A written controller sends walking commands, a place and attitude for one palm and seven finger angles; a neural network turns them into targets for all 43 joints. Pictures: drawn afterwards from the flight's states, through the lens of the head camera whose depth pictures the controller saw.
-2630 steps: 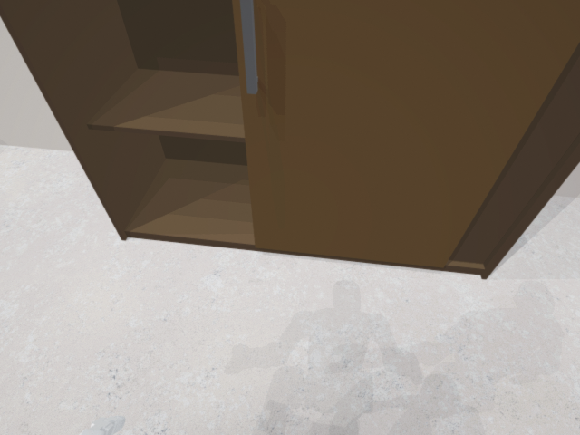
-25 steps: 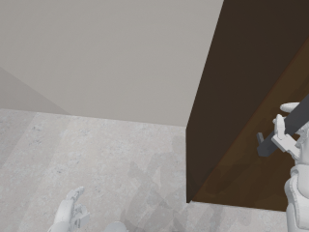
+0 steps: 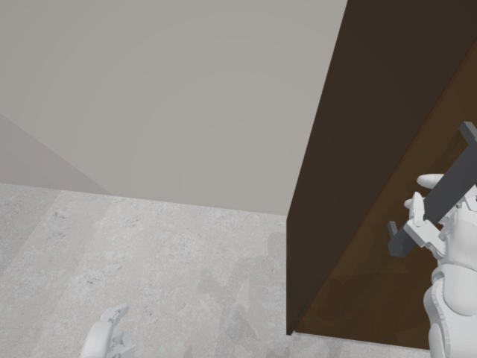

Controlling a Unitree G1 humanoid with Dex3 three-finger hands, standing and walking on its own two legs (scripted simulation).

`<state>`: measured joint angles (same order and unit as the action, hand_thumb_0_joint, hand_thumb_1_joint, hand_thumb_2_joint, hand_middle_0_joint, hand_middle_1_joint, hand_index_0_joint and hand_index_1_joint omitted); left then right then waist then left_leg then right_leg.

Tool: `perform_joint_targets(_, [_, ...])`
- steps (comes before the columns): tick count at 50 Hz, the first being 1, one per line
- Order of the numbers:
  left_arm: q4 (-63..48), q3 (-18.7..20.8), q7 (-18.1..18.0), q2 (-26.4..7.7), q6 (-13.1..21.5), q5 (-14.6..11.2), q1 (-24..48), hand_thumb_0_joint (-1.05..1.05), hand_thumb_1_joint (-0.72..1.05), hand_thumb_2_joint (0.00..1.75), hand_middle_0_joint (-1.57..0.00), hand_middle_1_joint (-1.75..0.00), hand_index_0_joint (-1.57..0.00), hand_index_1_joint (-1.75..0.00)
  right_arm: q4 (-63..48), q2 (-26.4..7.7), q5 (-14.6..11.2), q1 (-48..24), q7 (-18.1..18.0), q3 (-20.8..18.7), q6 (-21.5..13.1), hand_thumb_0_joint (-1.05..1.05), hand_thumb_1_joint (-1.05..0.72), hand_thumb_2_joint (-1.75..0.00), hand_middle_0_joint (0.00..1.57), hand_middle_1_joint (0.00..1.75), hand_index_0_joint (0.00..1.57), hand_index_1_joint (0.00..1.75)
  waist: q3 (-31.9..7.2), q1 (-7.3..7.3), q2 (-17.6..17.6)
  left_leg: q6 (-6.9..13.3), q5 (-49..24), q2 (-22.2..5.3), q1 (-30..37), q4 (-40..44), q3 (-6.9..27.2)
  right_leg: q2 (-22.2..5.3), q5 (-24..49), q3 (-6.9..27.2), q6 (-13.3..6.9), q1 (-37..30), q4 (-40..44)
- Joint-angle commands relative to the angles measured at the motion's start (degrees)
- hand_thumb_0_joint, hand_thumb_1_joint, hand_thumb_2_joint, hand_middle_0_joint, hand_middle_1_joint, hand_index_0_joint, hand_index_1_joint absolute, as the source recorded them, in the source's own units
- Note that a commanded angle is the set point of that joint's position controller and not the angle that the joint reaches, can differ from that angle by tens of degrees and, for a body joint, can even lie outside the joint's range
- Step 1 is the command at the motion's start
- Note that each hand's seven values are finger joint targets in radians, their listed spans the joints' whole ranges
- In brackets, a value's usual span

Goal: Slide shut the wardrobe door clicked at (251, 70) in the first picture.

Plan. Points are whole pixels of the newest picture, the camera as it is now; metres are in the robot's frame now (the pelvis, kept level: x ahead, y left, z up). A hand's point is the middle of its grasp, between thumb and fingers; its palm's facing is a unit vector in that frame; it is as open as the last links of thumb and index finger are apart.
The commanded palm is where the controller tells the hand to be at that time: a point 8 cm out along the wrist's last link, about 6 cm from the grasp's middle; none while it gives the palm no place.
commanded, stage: stop walking and hold the door there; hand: right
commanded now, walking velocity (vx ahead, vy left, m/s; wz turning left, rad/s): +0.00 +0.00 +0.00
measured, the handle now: (427, 198) +0.33 -0.27 +0.14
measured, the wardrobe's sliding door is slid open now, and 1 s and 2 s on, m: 0.00 0.01 0.01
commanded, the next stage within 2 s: loosen the grip on the handle in 0.28 s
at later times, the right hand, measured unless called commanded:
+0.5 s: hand (427, 217) +0.30 -0.26 +0.14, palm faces +0.39 +0.91 -0.17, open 7.2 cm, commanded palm +0.24 -0.28 +0.15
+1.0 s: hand (425, 220) +0.29 -0.25 +0.14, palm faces +0.42 +0.89 -0.16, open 14.5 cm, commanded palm +0.25 -0.28 +0.15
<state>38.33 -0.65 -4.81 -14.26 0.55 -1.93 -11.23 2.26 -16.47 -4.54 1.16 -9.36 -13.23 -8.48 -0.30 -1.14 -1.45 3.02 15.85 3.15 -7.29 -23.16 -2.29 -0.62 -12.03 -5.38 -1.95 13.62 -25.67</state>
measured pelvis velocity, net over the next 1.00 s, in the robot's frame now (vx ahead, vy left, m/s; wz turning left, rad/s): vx -0.04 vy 0.00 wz -0.01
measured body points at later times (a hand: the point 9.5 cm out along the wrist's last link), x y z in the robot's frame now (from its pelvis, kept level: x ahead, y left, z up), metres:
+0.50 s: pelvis -0.02 +0.01 +0.00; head +0.01 +0.01 +0.45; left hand +0.16 +0.24 -0.10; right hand +0.27 -0.30 +0.15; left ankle -0.04 +0.08 -0.74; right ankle +0.02 -0.10 -0.74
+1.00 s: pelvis -0.04 +0.00 -0.01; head -0.04 +0.00 +0.44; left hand +0.11 +0.24 -0.11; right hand +0.27 -0.30 +0.15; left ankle -0.04 +0.08 -0.74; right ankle +0.02 -0.09 -0.74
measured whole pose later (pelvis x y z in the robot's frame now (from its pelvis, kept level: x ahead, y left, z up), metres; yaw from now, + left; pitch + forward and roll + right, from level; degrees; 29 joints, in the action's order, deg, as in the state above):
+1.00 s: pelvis -0.04 +0.00 -0.01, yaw -1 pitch -1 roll +1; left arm 40.9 -2.0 -5.2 -13.8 7.8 -1.3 -14.3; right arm 12.5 -18.5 -3.9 -11.6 -8.2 -14.0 -6.3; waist -0.9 -1.8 -1.3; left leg 3.5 17.2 3.6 -14.5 -32.1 -3.5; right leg 0.0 -12.4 -2.3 -2.1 20.7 -33.5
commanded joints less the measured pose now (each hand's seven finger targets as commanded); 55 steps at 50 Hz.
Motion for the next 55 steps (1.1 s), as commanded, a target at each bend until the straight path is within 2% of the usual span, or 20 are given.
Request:
perform_joint_targets(1, [-8.98,1.72,-0.14,-5.37,2.43,-0.23,5.84,0.0,0.9,0.9,-0.2,-0.3,-0.2,-0.3,-10.13,-8.78,1.43,-12.09,1.51,0.95,-1.79,0.0,-0.9,-0.9,0.45,1.4,0.45,1.4,-6.62,2.2,-0.99,-1.4,-11.92,-8.09,-4.08,4.73,8.99,-7.96,9.18,9.12,-0.63,-8.14,3.06])
perform_joint_targets(7, [-9.58,2.11,-0.13,-5.76,1.88,-0.46,5.54,0.0,0.9,0.9,-0.2,-0.3,-0.2,-0.3,-9.94,-9.26,1.34,-9.52,1.39,0.32,-1.4,0.0,-0.9,-0.9,0.45,1.4,0.45,1.4,-8.4,1.99,0.18,-2.45,-20.13,-8.77,-2.48,4.43,8.94,-7.56,14.97,7.53,-0.52,-9.77,1.04])
perform_joint_targets(18, [-10.05,1.7,-0.27,-5.47,1.0,-0.52,5.84,0.0,0.9,0.9,-0.2,-0.3,-0.2,-0.3,-9.09,-8.94,1.2,-9.57,1.6,0.58,-1.11,0.0,-0.9,-0.9,0.45,1.4,0.45,1.4,-8.25,1.83,1.31,-3.23,-19.07,-8.54,-2.29,4.97,8.34,-7.22,14.04,7.48,-0.84,-9.69,1.77])
perform_joint_targets(19, [-11.82,6.18,0.96,-8.66,2.83,0.75,1.5,0.0,0.9,0.9,-0.2,-0.3,-0.2,-0.3,-23.6,-56.93,8.54,-61.92,1.35,-37.72,-4.18,0.0,-0.9,-0.9,0.45,1.4,0.45,1.4,6.53,-1.09,18.42,-9.42,-30.82,-7.84,-16.02,12.59,9.35,-5.74,11.36,1.65,-1.52,-2.37,-3.82])
perform_joint_targets(20, [-5.68,8.06,1.28,-10.96,6.27,7.74,7.09,0.0,0.9,0.9,-0.2,-0.3,-0.2,-0.3,-6.91,-42.28,7.09,-67.5,3.32,-25.84,1.32,0.0,-0.78,-0.84,0.45,1.4,0.45,1.4,-14.95,0.07,-5.28,0.7,-47.13,-6.69,1.89,-3.52,2.64,-0.11,26.68,2.33,0.92,-3.3,0.7])
perform_joint_targets(21, [-6.61,6.5,1.61,-6.41,7.64,3.01,4.33,0.0,0.9,0.9,-0.2,-0.3,-0.2,-0.3,1.32,-19.66,5.29,-45.27,4.39,-12.85,4.51,0.0,-0.66,-0.78,0.45,1.4,0.45,1.4,-20.92,0.03,-0.59,0.03,-43.05,-4.2,-1.65,-6.2,-0.3,-1.51,42.82,2.13,2.78,-13.63,-0.53])
perform_joint_targets(22, [-6.28,5.26,2.34,-5.42,8.01,0.55,1.26,0.0,0.9,0.9,-0.2,-0.3,-0.2,-0.3,5.61,-3.32,0.17,-19.84,6.75,-8.1,5.18,0.0,-0.54,-0.73,0.45,1.4,0.45,1.4,-20.0,-0.74,0.17,-1.71,-34.7,-1.63,-7.29,-6.15,-2.42,-2.58,47.93,4.06,3.25,-17.68,-2.35])
perform_joint_targets(23, [-7.87,5.6,2.87,-7.55,8.35,1.06,2.12,0.0,0.9,0.9,-0.2,-0.3,-0.2,-0.3,-6.98,-3.97,-4.85,-15.63,8.65,-9.32,3.16,0.0,-0.42,-0.67,0.45,1.4,0.45,1.4,-28.02,-3.64,-5.72,-1.84,-28.06,-2.0,-6.45,-4.88,-0.99,-2.66,47.66,5.16,3.21,-23.66,-3.85])
perform_joint_targets(24, [-7.96,5.13,2.69,-7.42,8.59,1.06,4.55,0.0,0.9,0.9,-0.2,-0.3,-0.2,-0.3,-11.85,-8.36,-6.67,-18.33,8.51,-11.55,2.33,0.0,-0.3,-0.61,0.45,1.4,0.45,1.4,-28.91,-4.05,-9.78,-1.51,-23.44,-2.27,-6.06,-3.61,-0.03,-1.75,38.14,4.72,2.88,-23.76,-3.61])
perform_joint_targets(27, [-7.96,3.57,3.31,-6.89,8.24,1.26,5.41,0.0,0.9,0.9,-0.2,-0.3,-0.2,-0.3,-8.23,-7.76,-1.67,-24.1,4.18,-5.55,1.45,0.0,0.07,-0.43,0.45,1.4,0.45,1.4,-19.45,-1.11,-3.39,-1.86,-13.94,-2.5,-8.77,-2.53,-0.05,-0.31,14.63,4.62,0.87,-11.23,-2.59])
perform_joint_targets(30, [-8.65,2.92,2.5,-7.45,7.4,1.25,5.64,0.0,0.9,0.9,-0.2,-0.3,-0.2,-0.3,-4.15,-12.67,4.54,-31.73,-0.06,-4.54,2.05,0.0,0.43,-0.26,0.44,1.38,0.44,1.38,-12.12,0.79,2.09,-2.49,-2.37,-3.55,-12.76,-0.94,2.38,0.02,1.47,5.04,-0.53,-3.39,-2.02])
perform_joint_targets(34, [-9.56,1.77,1.17,-6.45,8.46,0.5,7.08,0.0,0.9,0.9,-0.2,-0.3,-0.2,-0.3,-1.84,-10.52,4.49,-36.23,-0.57,-0.14,-0.12,0.0,0.55,-0.2,0.38,1.32,0.38,1.32,-9.23,0.56,2.93,-2.38,13.44,-4.42,-15.01,2.45,5.43,0.47,-9.14,5.29,-0.44,-1.46,-1.15])
perform_joint_targets(38, [-8.0,1.38,0.05,-6.32,9.33,0.49,7.27,0.0,0.9,0.9,-0.2,-0.3,-0.2,-0.3,2.13,-12.08,4.17,-40.67,0.29,0.33,-2.45,0.0,0.55,-0.2,0.33,1.25,0.33,1.25,-5.94,0.9,0.36,-2.09,19.01,-4.92,-16.36,3.81,7.54,0.74,-10.89,4.92,-0.15,0.63,-3.18])
perform_joint_targets(39, [-8.26,1.86,-0.05,-6.7,9.33,0.64,7.12,0.0,0.9,0.9,-0.2,-0.3,-0.2,-0.3,-0.26,-20.42,4.23,-37.45,0.0,-7.54,-3.0,0.0,0.55,-0.2,0.32,1.23,0.32,1.23,-9.01,-1.51,-1.12,-1.76,19.53,-5.04,-13.41,3.92,8.12,0.51,-10.34,5.03,-0.12,0.7,-2.98])
perform_joint_targets(40, [-8.21,1.34,-0.24,-6.75,9.06,0.96,7.76,0.0,0.9,0.9,-0.2,-0.3,-0.2,-0.3,-0.19,-20.36,4.51,-38.03,0.21,-6.23,-2.75,0.0,0.55,-0.2,0.3,1.22,0.3,1.22,-9.15,-1.35,-4.19,-1.65,17.86,-5.12,-12.77,3.28,8.37,0.82,-9.65,4.74,-0.19,1.29,-3.13])
perform_joint_targets(46, [-8.01,0.94,-0.72,-6.44,10.96,0.54,7.6,0.0,0.9,0.9,-0.2,-0.3,-0.2,-0.3,-0.91,-12.44,-0.27,-32.91,1.3,-3.18,-1.92,0.0,0.55,-0.2,0.25,1.15,0.25,1.15,-8.17,-0.97,-0.72,-1.7,15.13,-4.18,-13.75,2.58,6.45,0.43,-10.6,6.43,-0.36,0.0,-2.57])
perform_joint_targets(51, [-8.48,0.98,-0.5,-6.66,11.79,1.23,6.02,0.0,0.9,0.9,-0.2,-0.3,-0.2,-0.3,-8.61,-10.47,1.47,-30.67,-0.49,-1.48,0.6,0.0,0.55,-0.2,0.25,1.15,0.25,1.15,-12.48,-1.02,-2.03,-1.21,-0.17,-2.97,-12.35,-2.17,2.78,-0.25,-0.8,7.28,-0.7,-4.6,-2.4])
perform_joint_targets(52, [-8.36,1.29,-0.21,-6.65,11.79,1.6,5.22,0.0,0.9,0.9,-0.2,-0.3,-0.2,-0.3,-10.15,-10.29,1.91,-26.76,-1.05,-2.19,0.99,0.0,0.55,-0.2,0.25,1.15,0.25,1.15,-14.69,-1.73,-1.97,-1.07,-5.14,-2.69,-11.45,-3.62,2.13,-0.44,4.2,7.27,-0.56,-6.36,-3.01])
perform_joint_targets(53, [-7.02,1.35,-0.62,-7.67,10.89,1.77,3.87,0.0,0.9,0.9,-0.2,-0.3,-0.2,-0.3,-6.62,-17.82,2.54,-26.41,-1.76,-8.79,2.02,0.0,0.55,-0.2,0.25,1.15,0.25,1.15,-14.44,-1.66,-0.14,-1.12,-8.22,-2.57,-10.93,-4.07,1.92,-0.59,6.85,7.2,-0.42,-5.62,-3.23])
perform_joint_targets(55, [-7.54,1.15,-0.81,-7.34,9.64,1.92,3.88,0.0,0.9,0.9,-0.2,-0.3,-0.2,-0.3,-8.61,-16.91,2.48,-27.46,-1.19,-8.11,3.63,0.0,0.55,-0.2,0.25,1.15,0.25,1.15,-15.32,-1.43,0.4,-1.25,-12.56,-2.53,-9.37,-5.0,1.74,-0.19,11.21,6.7,-0.24,-5.53,-4.1])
